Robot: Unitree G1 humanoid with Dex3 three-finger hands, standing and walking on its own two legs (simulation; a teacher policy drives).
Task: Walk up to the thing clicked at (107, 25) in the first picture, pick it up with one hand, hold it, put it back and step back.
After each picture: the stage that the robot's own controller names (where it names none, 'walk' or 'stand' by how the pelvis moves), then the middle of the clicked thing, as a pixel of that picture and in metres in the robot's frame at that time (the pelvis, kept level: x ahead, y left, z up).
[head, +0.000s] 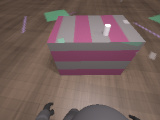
stand; (106, 30) +0.93 -0.12 +0.02
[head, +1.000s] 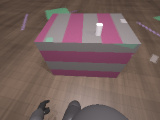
walk; (98, 29) +0.84 +0.00 +0.05
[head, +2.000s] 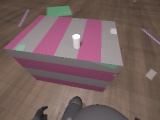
walk; (76, 41) +0.60 +0.21 +0.03
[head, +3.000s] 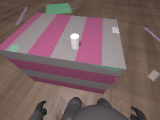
stand; (75, 42) +0.56 +0.17 +0.06
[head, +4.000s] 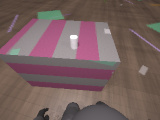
walk; (73, 42) +0.61 +0.19 +0.05
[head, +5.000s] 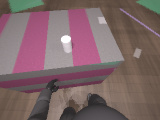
walk; (67, 44) +0.51 +0.15 +0.04
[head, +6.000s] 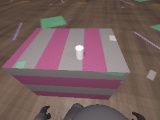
stand; (79, 52) +0.53 +0.15 +0.02
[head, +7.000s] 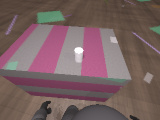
walk; (78, 55) +0.47 +0.14 +0.03
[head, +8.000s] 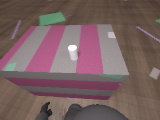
stand; (73, 53) +0.48 +0.17 +0.05
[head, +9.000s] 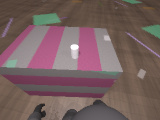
stand; (74, 51) +0.53 +0.15 +0.02
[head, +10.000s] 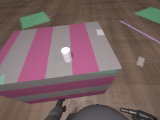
walk; (66, 55) +0.48 +0.19 +0.03
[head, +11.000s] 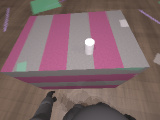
walk; (89, 47) +0.50 +0.04 +0.03
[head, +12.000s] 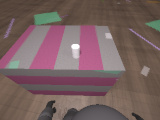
stand; (75, 51) +0.53 +0.16 +0.02
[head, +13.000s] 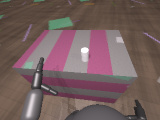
rise first; (84, 54) +0.52 +0.12 +0.02
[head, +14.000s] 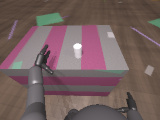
go down; (77, 51) +0.54 +0.12 +0.03
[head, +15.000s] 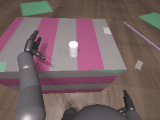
go down; (73, 49) +0.51 +0.12 +0.03
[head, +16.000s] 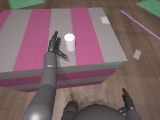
close in; (70, 43) +0.52 +0.13 +0.05
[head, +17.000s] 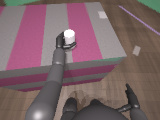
close; (70, 39) +0.53 +0.11 +0.08
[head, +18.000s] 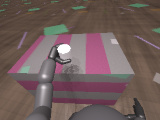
lift; (65, 55) +0.32 +0.17 +0.22
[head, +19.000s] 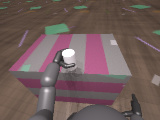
hold; (69, 60) +0.31 +0.15 +0.19
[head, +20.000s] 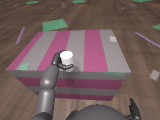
hold; (67, 61) +0.32 +0.16 +0.16
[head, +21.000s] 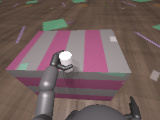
hold; (66, 62) +0.31 +0.17 +0.16
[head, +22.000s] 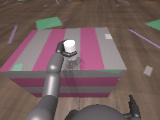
crouch; (70, 50) +0.40 +0.14 +0.18
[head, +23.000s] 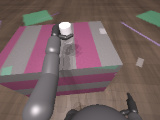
lower; (66, 33) +0.50 +0.14 +0.22
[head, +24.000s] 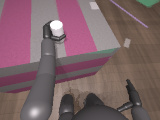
lower; (58, 32) +0.55 +0.14 +0.10
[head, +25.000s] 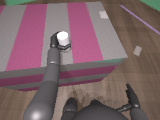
lower; (64, 42) +0.50 +0.15 +0.08
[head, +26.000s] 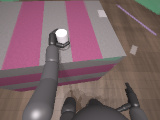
lower; (62, 39) +0.51 +0.15 +0.08
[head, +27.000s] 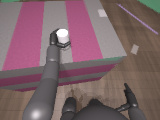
lower; (63, 39) +0.51 +0.14 +0.08
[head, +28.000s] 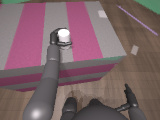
open; (64, 39) +0.52 +0.14 +0.08
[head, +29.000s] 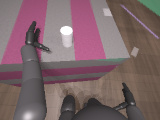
rise; (66, 37) +0.51 +0.14 +0.09
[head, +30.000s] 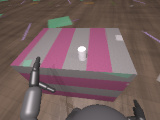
sink last; (82, 53) +0.51 +0.14 +0.04
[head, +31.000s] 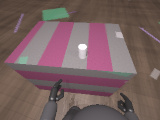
stand; (82, 51) +0.51 +0.12 +0.02
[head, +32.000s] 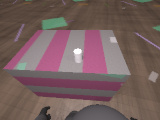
stand; (78, 56) +0.50 +0.15 +0.02
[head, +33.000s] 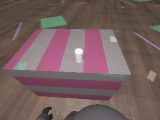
stand; (78, 55) +0.50 +0.13 +0.01
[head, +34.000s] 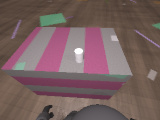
stand; (79, 55) +0.49 +0.13 +0.01
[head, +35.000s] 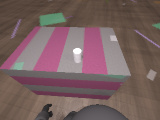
stand; (77, 55) +0.49 +0.13 +0.01
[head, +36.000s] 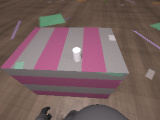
stand; (76, 54) +0.50 +0.15 +0.01
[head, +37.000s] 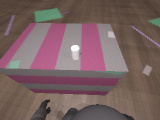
walk; (75, 52) +0.49 +0.16 +0.01
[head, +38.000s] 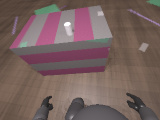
walk; (68, 29) +0.76 +0.32 +0.03
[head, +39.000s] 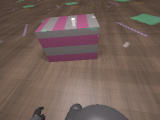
walk; (73, 22) +1.36 +0.33 +0.02
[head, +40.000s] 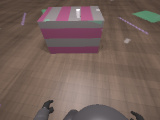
stand; (78, 13) +1.43 +0.29 +0.02
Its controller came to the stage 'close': yes
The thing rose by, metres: 0.22
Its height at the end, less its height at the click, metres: +0.00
